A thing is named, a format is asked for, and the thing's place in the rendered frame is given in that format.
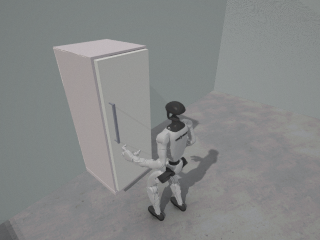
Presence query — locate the handle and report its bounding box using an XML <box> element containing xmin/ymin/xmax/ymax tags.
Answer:
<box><xmin>109</xmin><ymin>102</ymin><xmax>120</xmax><ymax>144</ymax></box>

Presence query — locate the robot torso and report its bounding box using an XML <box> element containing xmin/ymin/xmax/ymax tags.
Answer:
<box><xmin>163</xmin><ymin>120</ymin><xmax>188</xmax><ymax>177</ymax></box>

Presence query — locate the left robot upper arm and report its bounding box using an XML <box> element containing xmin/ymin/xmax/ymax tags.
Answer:
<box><xmin>156</xmin><ymin>131</ymin><xmax>170</xmax><ymax>169</ymax></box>

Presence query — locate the robot left forearm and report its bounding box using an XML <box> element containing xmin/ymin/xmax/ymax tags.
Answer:
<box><xmin>131</xmin><ymin>155</ymin><xmax>163</xmax><ymax>169</ymax></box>

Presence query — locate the right robot upper arm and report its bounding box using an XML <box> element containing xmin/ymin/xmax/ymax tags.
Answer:
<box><xmin>182</xmin><ymin>119</ymin><xmax>196</xmax><ymax>145</ymax></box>

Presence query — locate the fridge door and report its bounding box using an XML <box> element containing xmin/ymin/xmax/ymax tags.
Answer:
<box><xmin>93</xmin><ymin>48</ymin><xmax>152</xmax><ymax>191</ymax></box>

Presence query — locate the robot left hand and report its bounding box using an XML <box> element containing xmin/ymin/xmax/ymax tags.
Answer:
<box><xmin>121</xmin><ymin>144</ymin><xmax>141</xmax><ymax>162</ymax></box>

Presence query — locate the right robot foot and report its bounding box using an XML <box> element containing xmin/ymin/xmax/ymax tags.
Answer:
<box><xmin>170</xmin><ymin>197</ymin><xmax>186</xmax><ymax>212</ymax></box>

